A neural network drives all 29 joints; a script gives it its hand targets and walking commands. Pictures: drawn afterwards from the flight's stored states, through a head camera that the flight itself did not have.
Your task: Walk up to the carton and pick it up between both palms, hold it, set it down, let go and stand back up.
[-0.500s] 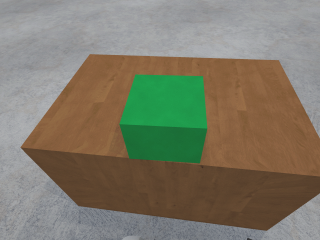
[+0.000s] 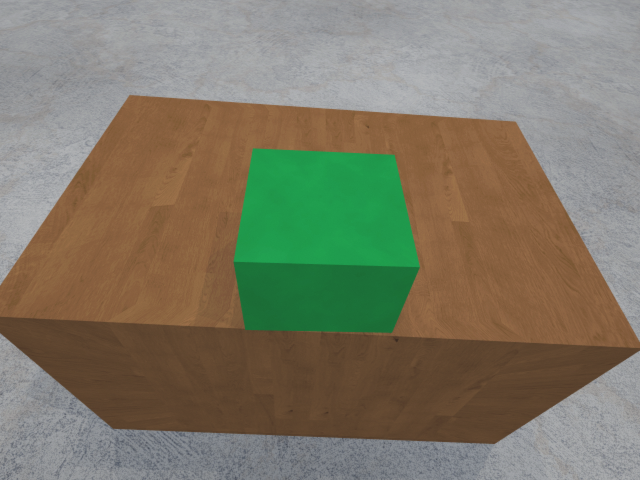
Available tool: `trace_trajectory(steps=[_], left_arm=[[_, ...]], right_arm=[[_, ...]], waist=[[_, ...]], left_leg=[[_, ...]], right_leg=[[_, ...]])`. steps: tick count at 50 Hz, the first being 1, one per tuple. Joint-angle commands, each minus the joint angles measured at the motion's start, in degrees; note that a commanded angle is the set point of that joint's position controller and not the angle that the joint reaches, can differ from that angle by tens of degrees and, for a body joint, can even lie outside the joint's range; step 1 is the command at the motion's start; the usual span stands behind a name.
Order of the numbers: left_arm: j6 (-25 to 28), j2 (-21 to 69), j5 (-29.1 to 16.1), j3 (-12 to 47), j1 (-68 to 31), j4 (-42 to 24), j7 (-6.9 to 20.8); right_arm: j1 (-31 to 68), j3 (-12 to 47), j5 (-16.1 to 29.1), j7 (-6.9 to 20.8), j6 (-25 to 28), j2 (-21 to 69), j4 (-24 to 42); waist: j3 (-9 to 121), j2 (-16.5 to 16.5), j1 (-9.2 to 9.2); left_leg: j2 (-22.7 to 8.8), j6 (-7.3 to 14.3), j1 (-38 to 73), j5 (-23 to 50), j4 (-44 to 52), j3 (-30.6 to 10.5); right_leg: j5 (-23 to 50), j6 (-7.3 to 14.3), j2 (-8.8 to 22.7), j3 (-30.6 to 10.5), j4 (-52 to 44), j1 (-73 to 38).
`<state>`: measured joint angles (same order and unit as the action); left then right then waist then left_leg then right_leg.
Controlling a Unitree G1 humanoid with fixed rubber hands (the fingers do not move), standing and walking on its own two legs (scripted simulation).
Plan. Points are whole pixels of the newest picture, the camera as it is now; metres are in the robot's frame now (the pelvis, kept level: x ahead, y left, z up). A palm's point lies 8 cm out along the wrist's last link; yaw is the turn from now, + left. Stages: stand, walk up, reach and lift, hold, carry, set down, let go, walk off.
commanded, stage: walk up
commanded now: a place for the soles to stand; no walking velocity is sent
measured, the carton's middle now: (321, 239) +0.51 -0.01 -0.03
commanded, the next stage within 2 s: none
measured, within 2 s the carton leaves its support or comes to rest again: neither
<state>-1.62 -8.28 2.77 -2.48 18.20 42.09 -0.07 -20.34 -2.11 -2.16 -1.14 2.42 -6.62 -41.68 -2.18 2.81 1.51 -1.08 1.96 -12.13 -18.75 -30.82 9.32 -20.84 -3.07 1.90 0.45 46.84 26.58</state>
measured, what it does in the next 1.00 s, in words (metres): steps on the spot: right foot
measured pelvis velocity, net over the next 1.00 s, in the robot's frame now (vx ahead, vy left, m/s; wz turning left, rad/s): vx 0.03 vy -0.02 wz -0.06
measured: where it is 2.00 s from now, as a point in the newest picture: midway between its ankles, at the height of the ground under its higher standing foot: outside the picture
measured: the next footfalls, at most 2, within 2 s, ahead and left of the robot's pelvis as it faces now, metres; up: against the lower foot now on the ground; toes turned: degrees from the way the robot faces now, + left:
right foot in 0.06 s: +0.09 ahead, -0.12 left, +0.00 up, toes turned -2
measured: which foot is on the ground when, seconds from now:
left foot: down 0.00-1.00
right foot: up 0.00-0.04, down 0.06-1.00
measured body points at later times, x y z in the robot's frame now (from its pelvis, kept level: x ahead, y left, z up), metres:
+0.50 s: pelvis +0.04 -0.01 +0.00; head +0.05 -0.01 +0.45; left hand +0.15 +0.20 -0.13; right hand +0.13 -0.22 -0.12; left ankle +0.00 +0.11 -0.73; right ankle +0.05 -0.11 -0.73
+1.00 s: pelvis +0.03 -0.02 +0.00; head +0.05 -0.02 +0.45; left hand +0.12 +0.20 -0.14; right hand +0.08 -0.24 -0.14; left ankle +0.00 +0.11 -0.73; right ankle +0.05 -0.11 -0.73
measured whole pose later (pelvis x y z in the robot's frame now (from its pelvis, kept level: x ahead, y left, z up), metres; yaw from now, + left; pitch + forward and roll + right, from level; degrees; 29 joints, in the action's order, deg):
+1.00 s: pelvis +0.03 -0.02 +0.00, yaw -3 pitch -1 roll +1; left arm -0.7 -8.6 1.7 -2.2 16.4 47.8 0.2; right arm -18.9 -1.1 -0.7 -1.3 0.7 -7.2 -47.0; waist -2.1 1.0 0.2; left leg -3.0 -1.1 -7.4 -19.0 -27.9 7.2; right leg -14.6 1.8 -1.2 0.8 30.6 14.9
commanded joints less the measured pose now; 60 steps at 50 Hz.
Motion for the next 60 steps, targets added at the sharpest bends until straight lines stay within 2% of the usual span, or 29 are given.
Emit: trace_trajectory(steps=[1, 2, 3, 4, 5, 6, 7, 9, 12, 14, 15, 16, 19, 20, 22, 28, 30, 33, 36, 37, 40, 43, 44, 45, 47, 51, 55, 57, 60], left_arm=[[2.94, 0.45, 0.36, -0.68, 1.05, -4.92, -0.47], [3.6, -0.62, 0.18, -0.86, 2.8, -5.26, -0.8], [4.42, -4.69, 0.2, -2.24, 3.51, -5.58, -0.99], [4.89, -7.4, 0.16, -2.93, 4.29, -5.91, -1.13], [4.73, -7.47, -0.49, -3.19, 4.48, -5.03, -1.13], [4.54, -5.54, -1.05, -2.5, 3.61, -5.34, -1.07], [4.51, -4.29, -0.86, -1.82, 1.7, -5.37, -1.08], [4.36, -4.76, -1.43, -1.31, -2.78, -6.2, -1.17], [4.23, -1.98, -1.64, -0.4, -4.22, -5.54, -0.11], [4.17, -1.78, -1.5, -0.41, -2.8, -4.73, 0.07], [4.24, -2.01, -1.14, -0.44, -3.1, -4.43, 0.03], [4.31, -2.42, -0.9, -0.58, -4.05, -4.21, -0.05], [4.18, -1.98, -1.1, -0.41, -3.63, -3.47, 0.09], [4.15, -2.18, -1.5, -0.52, -3.39, -3.46, 0.06], [4.16, -2.51, -0.89, -0.54, -3.62, -2.63, 0.1], [4.06, -1.44, -1.4, -0.63, -1.95, -1.56, -0.07], [4.02, -2.14, -0.99, -0.77, -1.93, -1.16, -0.22], [3.77, -2.66, -1.01, -0.67, -0.65, -0.3, -0.17], [3.76, -2.34, -0.93, -0.67, -1.13, 0.23, -0.06], [3.74, -1.95, -1.12, -0.53, -0.63, 0.08, -0.02], [3.77, -2.64, -1.15, -0.43, 0.63, 1.01, -0.2], [3.93, -3.37, -1.17, -0.66, 0.84, 1.26, -0.19], [3.83, -2.59, -1.37, -0.44, 1.61, 1.44, -0.04], [3.02, -4.83, -1.35, -1.06, -2.8, 0.8, 0.28], [2.35, -4.44, -1.07, -0.84, -2.94, 0.33, 0.13], [1.71, -3.67, -0.69, -0.36, -2.82, 0.77, 0.29], [2.21, -5.42, -0.68, -0.6, -3.6, 0.82, 0.72], [2.34, -5.87, -1.44, -0.77, -2.77, 0.57, 0.87], [2.07, -6.53, -1.28, -0.92, -3.84, 0.89, 0.7]], right_arm=[[2.16, -2.08, 0.22, 0.22, 0.86, -9.3, 5.0], [2.07, -1.39, 0.99, 0.71, 0.29, -8.64, 5.02], [-0.09, -0.7, 1.86, 1.08, 0.3, -6.63, 5.21], [-1.2, 0.63, 1.76, 1.04, 0.11, -3.09, 5.19], [0.3, 0.44, 0.81, 0.51, -0.47, -3.74, 5.7], [3.44, 0.42, 0.46, 0.46, -0.83, -4.48, 6.14], [3.22, 0.49, 0.44, 0.58, -0.85, -3.82, 5.62], [-0.08, 0.92, 0.33, 1.08, -0.94, -2.86, 4.41], [0.17, -0.04, 0.63, 1.44, -0.07, -5.27, 3.42], [2.35, -0.45, 0.73, 1.44, 0.17, -6.34, 3.44], [2.85, -0.3, 1.08, 1.37, 0.34, -6.04, 3.11], [1.11, -0.26, 1.35, 1.16, 0.49, -5.74, 2.98], [0.75, -0.64, 1.25, 0.9, 0.16, -6.21, 2.42], [0.47, -0.78, 1.31, 0.9, 0.24, -5.63, 2.36], [1.41, -0.7, 1.82, 0.9, 0.29, -5.42, 2.45], [2.19, -0.65, 1.49, 0.53, 0.14, -5.61, 2.61], [2.64, -0.45, 1.05, 0.5, 0.0, -5.21, 2.33], [2.0, -0.08, 1.04, 0.54, -0.21, -5.37, 1.59], [1.31, -0.69, 1.17, 0.53, -0.1, -6.67, 0.8], [1.22, -0.38, 1.43, 0.47, -0.14, -6.43, 0.52], [0.54, -0.24, 1.05, 0.58, 0.01, -5.71, -0.4], [0.74, -0.12, 1.2, 0.81, -0.41, -5.6, -1.01], [0.92, -0.21, 1.04, 0.64, -0.36, -5.79, -1.24], [0.91, -0.42, 1.49, -0.21, -0.07, -6.37, -0.5], [0.65, -1.31, 1.49, -0.72, 0.08, -8.25, -0.61], [-0.12, -1.41, 1.56, -1.19, -0.23, -8.72, -0.83], [1.4, -0.98, 1.48, -0.76, -0.18, -6.98, 0.0], [2.15, -0.73, 1.29, -0.75, -0.53, -6.47, 0.14], [-0.01, -0.45, 1.09, -0.67, -0.65, -6.17, -0.8]], waist=[[3.13, -9.86, -1.56], [4.15, -6.93, -2.53], [8.31, 0.1, -2.07], [10.22, 5.31, -2.0], [9.49, 6.63, -2.88], [7.76, 3.56, -3.4], [7.26, 2.42, -2.67], [6.09, 5.18, -0.31], [6.55, 4.03, -0.51], [4.79, -4.04, -2.0], [2.6, -5.05, -2.03], [3.02, -3.32, -0.98], [3.2, -4.65, -0.89], [2.72, -3.35, -0.97], [1.94, -7.25, -0.43], [4.22, -0.3, -1.7], [3.1, -4.32, -1.19], [2.05, -5.66, -1.52], [1.71, 0.31, -1.37], [1.03, -1.56, -1.6], [0.91, -4.18, -1.33], [0.88, 0.6, -1.3], [1.77, -1.02, -1.84], [-0.59, 2.44, -1.19], [0.57, -3.42, -1.36], [-0.69, -5.56, -1.28], [3.17, -5.87, -1.44], [3.22, -3.36, -2.07], [4.13, -2.44, -0.89]], left_leg=[[-12.76, 6.59, -0.12, 25.75, 3.68, -8.99], [-9.94, 3.75, -2.03, 23.54, -0.34, -6.32], [-7.3, 0.83, -8.32, 16.64, -6.89, -4.72], [-3.72, -2.19, -13.06, 3.79, -11.25, -3.52], [-2.07, -2.6, -10.59, -7.33, -10.51, -4.69], [-2.07, -2.6, -9.27, -10.6, -8.26, -5.48], [-2.66, -2.16, -8.76, -10.09, -6.34, -5.61], [-3.64, -2.31, -4.07, -1.08, -0.85, -5.78], [-4.93, -1.95, 1.67, 8.8, 4.42, -8.07], [-5.71, -1.27, 1.63, 11.6, 6.38, -8.51], [-5.91, -1.08, 1.69, 15.57, 6.69, -8.89], [-6.44, -1.19, 1.09, 19.64, 6.5, -9.05], [-5.21, -1.45, 2.71, 15.91, 6.57, -7.11], [-5.73, -1.1, 3.12, 16.41, 7.1, -7.81], [-6.01, -1.33, 1.98, 15.18, 7.28, -7.54], [-5.94, -0.65, 5.04, 15.8, 6.96, -6.55], [-6.05, -0.72, 5.41, 16.88, 6.73, -6.29], [-6.0, -0.79, 4.36, 12.46, 8.17, -6.4], [-6.19, -0.86, 3.18, 11.1, 8.91, -6.62], [-5.56, -1.3, 2.5, 8.71, 9.16, -6.12], [-5.9, -1.09, 4.86, 14.07, 8.74, -5.66], [-5.56, -1.29, 3.34, 7.46, 9.03, -5.85], [-5.34, -1.17, 4.6, 7.71, 8.92, -5.41], [-8.1, -1.08, 3.38, 14.38, 9.83, -8.74], [-9.5, -0.56, 4.34, 20.46, 8.95, -8.92], [-11.46, 0.97, 1.79, 13.64, 10.44, -11.7], [-8.54, -1.39, 1.02, 11.75, 8.32, -7.82], [-6.53, -2.6, 0.89, 8.45, 6.29, -6.41], [-6.09, -3.31, 1.62, 5.39, 6.73, -6.52]], right_leg=[[8.96, 2.74, -2.25, 3.08, -16.68, -10.85], [18.0, 3.67, -1.12, 1.45, -21.46, -15.11], [29.41, 5.8, 4.67, -7.65, -18.86, -24.93], [33.09, 10.18, 12.57, -17.08, -20.59, -27.75], [31.22, 14.29, 14.75, -21.56, -22.52, -23.05], [28.58, 14.65, 13.58, -20.72, -24.47, -19.53], [27.13, 13.21, 12.17, -16.77, -24.29, -21.04], [25.9, 10.21, 10.19, -11.91, -23.55, -15.8], [22.38, 5.8, 3.25, -4.17, -21.81, -13.71], [21.32, 5.38, 2.24, -3.74, -20.31, -14.91], [24.45, 5.54, 2.0, -3.21, -19.51, -14.71], [25.56, 5.52, 1.88, -2.29, -18.4, -15.77], [24.41, 5.51, 1.8, -3.67, -19.36, -14.06], [22.99, 5.42, 1.23, -3.39, -19.75, -13.06], [24.47, 5.17, 1.59, -3.7, -19.22, -14.05], [24.38, 4.3, 1.05, -2.37, -19.92, -13.79], [24.71, 4.77, 1.49, -2.76, -19.95, -13.19], [20.02, 4.67, 1.39, -3.33, -20.87, -13.3], [20.86, 4.23, 1.27, -3.54, -20.79, -14.25], [19.99, 4.18, 1.7, -3.67, -21.07, -14.14], [21.77, 4.26, 1.36, -4.15, -20.76, -12.68], [18.11, 4.6, 1.42, -4.26, -22.62, -13.5], [19.42, 4.71, 1.76, -4.6, -22.26, -13.24], [20.0, 4.41, 0.44, -2.9, -19.93, -11.75], [20.28, 3.8, -0.19, -1.88, -18.21, -10.53], [16.96, 4.41, 0.15, -1.42, -18.97, -10.73], [21.85, 5.87, 1.35, -2.9, -20.02, -15.71], [21.54, 6.45, 2.44, -4.99, -21.55, -14.75], [19.99, 6.68, 2.31, -5.57, -22.82, -14.9]])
